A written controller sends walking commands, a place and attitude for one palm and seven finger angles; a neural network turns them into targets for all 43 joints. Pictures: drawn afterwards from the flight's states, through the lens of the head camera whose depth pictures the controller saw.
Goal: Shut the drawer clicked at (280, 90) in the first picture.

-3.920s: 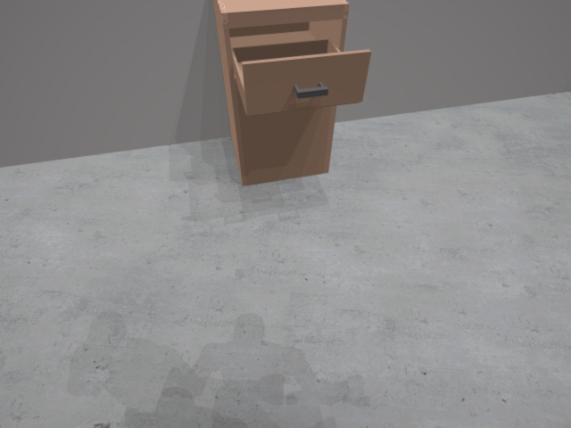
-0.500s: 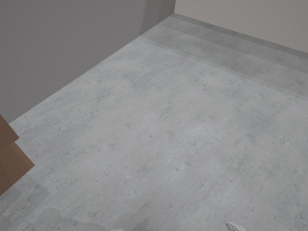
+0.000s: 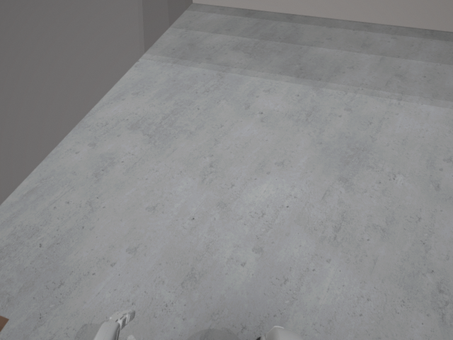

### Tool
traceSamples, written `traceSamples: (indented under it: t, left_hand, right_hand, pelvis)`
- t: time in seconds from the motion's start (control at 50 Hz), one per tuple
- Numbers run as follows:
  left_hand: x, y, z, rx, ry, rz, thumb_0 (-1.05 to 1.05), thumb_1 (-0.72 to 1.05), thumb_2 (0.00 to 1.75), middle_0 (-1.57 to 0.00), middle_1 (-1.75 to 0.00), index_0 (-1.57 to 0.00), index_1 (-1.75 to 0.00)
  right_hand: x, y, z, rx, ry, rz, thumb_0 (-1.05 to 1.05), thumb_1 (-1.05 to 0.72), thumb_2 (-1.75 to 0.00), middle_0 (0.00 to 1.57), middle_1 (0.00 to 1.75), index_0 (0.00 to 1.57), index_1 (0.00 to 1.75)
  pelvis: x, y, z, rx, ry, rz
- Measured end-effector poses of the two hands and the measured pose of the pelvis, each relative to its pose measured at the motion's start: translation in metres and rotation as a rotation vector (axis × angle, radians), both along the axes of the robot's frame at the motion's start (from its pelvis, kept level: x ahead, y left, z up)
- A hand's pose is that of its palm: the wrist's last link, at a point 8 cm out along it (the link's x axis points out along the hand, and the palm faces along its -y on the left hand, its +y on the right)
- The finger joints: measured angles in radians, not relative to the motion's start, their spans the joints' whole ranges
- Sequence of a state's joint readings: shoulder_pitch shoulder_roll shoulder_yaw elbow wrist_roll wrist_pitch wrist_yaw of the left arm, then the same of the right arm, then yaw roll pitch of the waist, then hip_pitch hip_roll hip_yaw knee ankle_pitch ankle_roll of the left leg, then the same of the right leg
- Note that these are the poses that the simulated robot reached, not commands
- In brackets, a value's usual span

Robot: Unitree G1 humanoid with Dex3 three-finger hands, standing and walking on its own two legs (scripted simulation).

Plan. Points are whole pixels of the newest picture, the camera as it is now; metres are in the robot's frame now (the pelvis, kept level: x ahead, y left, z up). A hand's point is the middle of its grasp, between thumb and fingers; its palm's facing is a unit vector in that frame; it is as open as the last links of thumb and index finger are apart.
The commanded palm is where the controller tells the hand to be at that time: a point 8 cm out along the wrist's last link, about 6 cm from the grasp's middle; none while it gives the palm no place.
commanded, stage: turn to face it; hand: left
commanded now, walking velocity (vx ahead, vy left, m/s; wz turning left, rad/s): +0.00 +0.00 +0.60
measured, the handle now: out of the picture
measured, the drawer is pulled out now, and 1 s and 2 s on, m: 0.29 0.29 0.29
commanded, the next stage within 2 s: take the last steps up to it in 1.90 s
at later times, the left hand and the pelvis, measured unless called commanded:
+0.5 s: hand out of the picture +0.01 +0.27 -0.17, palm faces +0.32 -0.92 -0.22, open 7.3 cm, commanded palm none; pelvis +0.00 +0.04 +0.01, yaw +16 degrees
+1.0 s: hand out of the picture -0.05 +0.19 -0.13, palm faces +0.56 -0.78 -0.28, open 7.4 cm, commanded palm none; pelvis -0.01 -0.02 +0.02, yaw +34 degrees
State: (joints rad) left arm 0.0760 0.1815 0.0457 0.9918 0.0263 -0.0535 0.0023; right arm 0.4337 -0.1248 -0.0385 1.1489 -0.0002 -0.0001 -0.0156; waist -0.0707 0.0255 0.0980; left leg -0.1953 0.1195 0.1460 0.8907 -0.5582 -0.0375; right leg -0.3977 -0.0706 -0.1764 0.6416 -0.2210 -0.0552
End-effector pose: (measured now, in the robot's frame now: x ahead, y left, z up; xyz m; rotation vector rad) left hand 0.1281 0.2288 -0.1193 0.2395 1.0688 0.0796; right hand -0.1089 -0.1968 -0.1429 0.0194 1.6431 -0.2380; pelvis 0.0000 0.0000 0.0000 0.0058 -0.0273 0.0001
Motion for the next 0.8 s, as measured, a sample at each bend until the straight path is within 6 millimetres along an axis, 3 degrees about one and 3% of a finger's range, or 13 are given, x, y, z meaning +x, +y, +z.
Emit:
traceSamples:
  t: [0.06,0.16,0.26,0.36,0.48,0.6,0.68,0.8]
  left_hand:
    - [0.006,-0.012,0.006,-0.022,-0.030,0.034,0.00,0.91,0.90,-0.20,-0.30,-0.20,-0.30]
    - [-0.008,-0.018,0.006,-0.065,-0.014,0.106,0.00,0.91,0.90,-0.20,-0.30,-0.20,-0.30]
    - [-0.032,0.006,-0.003,-0.084,-0.020,0.215,-0.01,0.92,0.90,-0.20,-0.30,-0.21,-0.30]
    - [-0.076,0.047,-0.029,-0.087,0.041,0.318,-0.01,0.91,0.90,-0.20,-0.30,-0.21,-0.30]
    - [-0.132,0.080,-0.019,-0.045,0.147,0.410,0.00,0.91,0.90,-0.20,-0.30,-0.20,-0.30]
    - [-0.175,0.089,-0.001,-0.004,0.194,0.501,0.01,0.91,0.90,-0.20,-0.30,-0.20,-0.30]
    - [-0.190,0.082,0.005,0.012,0.203,0.544,0.01,0.91,0.90,-0.20,-0.30,-0.20,-0.30]
    - [-0.189,0.056,0.012,0.025,0.150,0.589,0.01,0.91,0.90,-0.20,-0.30,-0.20,-0.30]
  right_hand:
    - [0.032,-0.007,0.000,0.006,-0.033,0.038,0.00,-0.91,-0.89,0.20,0.30,0.20,0.30]
    - [0.104,-0.018,0.006,-0.023,-0.187,0.123,0.00,-0.91,-0.89,0.20,0.30,0.20,0.30]
    - [0.174,-0.020,0.020,-0.077,-0.328,0.249,0.00,-0.91,-0.89,0.19,0.30,0.20,0.30]
    - [0.225,-0.010,0.030,-0.149,-0.448,0.371,0.00,-0.91,-0.89,0.19,0.30,0.20,0.30]
    - [0.242,0.004,0.050,-0.164,-0.466,0.457,0.00,-0.91,-0.89,0.19,0.30,0.20,0.30]
    - [0.253,0.016,0.053,-0.124,-0.452,0.521,0.00,-0.91,-0.89,0.20,0.30,0.20,0.30]
    - [0.259,0.017,0.048,-0.094,-0.442,0.557,0.00,-0.91,-0.89,0.20,0.30,0.20,0.30]
    - [0.267,0.005,0.033,-0.050,-0.417,0.607,0.00,-0.90,-0.89,0.20,0.30,0.20,0.30]
  pelvis:
    - [0.006,-0.003,0.005,-0.003,-0.008,0.034]
    - [0.011,0.000,0.012,-0.008,-0.002,0.091]
    - [0.010,0.011,0.010,-0.025,-0.002,0.154]
    - [0.006,0.031,-0.005,-0.048,0.001,0.209]
    - [0.001,0.040,0.011,-0.049,0.010,0.263]
    - [0.001,0.041,0.021,-0.050,0.021,0.326]
    - [-0.001,0.035,0.022,-0.049,0.026,0.375]
    - [-0.005,0.013,0.018,-0.040,0.033,0.454]
